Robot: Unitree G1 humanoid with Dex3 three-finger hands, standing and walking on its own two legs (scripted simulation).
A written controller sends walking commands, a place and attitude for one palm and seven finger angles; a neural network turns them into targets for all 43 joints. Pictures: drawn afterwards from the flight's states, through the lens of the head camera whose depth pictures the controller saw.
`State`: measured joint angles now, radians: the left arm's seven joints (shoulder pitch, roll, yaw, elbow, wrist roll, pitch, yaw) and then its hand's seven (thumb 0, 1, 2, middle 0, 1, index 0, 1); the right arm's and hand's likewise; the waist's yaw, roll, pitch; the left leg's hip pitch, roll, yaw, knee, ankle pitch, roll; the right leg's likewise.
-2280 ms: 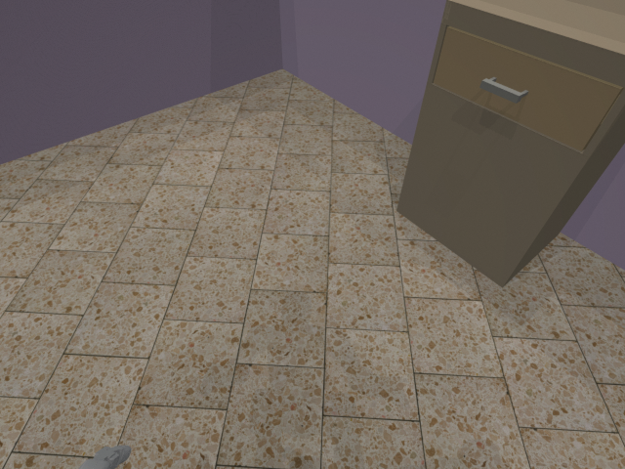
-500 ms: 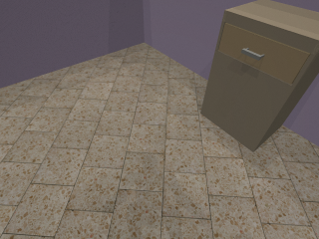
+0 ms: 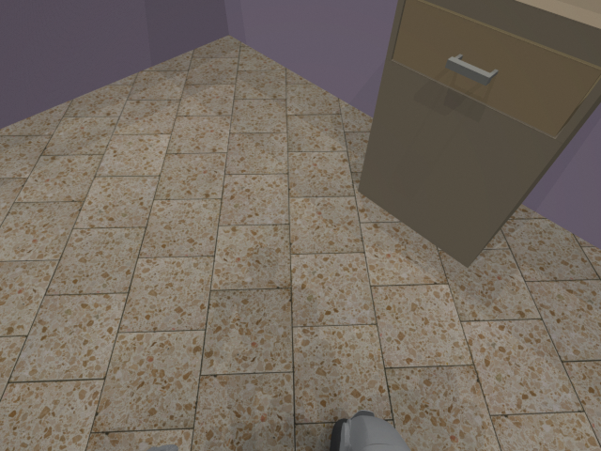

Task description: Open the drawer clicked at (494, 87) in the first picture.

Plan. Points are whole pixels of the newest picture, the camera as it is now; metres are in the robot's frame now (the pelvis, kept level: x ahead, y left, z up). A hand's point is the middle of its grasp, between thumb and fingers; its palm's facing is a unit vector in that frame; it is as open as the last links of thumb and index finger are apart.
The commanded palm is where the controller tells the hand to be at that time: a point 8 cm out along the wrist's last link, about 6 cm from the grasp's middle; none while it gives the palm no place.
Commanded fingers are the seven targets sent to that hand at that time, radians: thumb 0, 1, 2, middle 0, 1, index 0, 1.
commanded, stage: walk to a spot facing it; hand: left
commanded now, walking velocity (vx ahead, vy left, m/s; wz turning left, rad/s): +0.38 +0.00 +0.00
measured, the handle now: (472, 67) +0.99 -0.44 -0.03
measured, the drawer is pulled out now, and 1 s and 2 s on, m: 0.00 0.00 0.00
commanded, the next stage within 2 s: turn to face it in 0.34 s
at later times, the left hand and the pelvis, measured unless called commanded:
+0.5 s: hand (196, 440) +0.16 +0.16 -0.18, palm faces +0.20 -0.97 -0.15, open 7.3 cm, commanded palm none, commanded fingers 0.00 0.90 0.90 -0.20 -0.30 -0.20 -0.30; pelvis +0.22 +0.00 +0.00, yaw +7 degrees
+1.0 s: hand (202, 287) +0.41 +0.19 -0.15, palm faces -0.07 -0.95 -0.29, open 7.4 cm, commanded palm none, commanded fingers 0.00 0.90 0.90 -0.20 -0.30 -0.20 -0.30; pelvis +0.30 -0.01 -0.01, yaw -9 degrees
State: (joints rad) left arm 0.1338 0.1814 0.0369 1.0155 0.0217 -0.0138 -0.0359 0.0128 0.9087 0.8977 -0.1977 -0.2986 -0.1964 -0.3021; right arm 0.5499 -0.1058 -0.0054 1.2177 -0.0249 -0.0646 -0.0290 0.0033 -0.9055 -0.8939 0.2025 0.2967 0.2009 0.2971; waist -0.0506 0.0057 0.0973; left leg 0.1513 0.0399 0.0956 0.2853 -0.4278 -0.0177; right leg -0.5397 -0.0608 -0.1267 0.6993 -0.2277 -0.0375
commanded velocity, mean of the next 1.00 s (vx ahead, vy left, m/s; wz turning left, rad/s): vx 0.12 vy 0.00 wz -0.23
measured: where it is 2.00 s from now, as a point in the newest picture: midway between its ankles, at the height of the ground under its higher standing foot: (290, 416)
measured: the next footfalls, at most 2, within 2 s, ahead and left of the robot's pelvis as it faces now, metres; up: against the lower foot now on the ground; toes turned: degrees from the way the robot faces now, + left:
right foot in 0.04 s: +0.19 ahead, -0.11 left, +0.00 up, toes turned -8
left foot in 0.52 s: +0.35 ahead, +0.13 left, +0.00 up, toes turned +17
